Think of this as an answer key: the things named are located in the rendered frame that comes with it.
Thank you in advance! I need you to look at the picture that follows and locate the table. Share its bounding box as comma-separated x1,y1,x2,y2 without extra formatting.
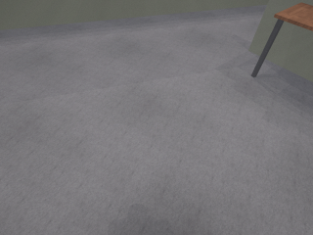
251,2,313,77

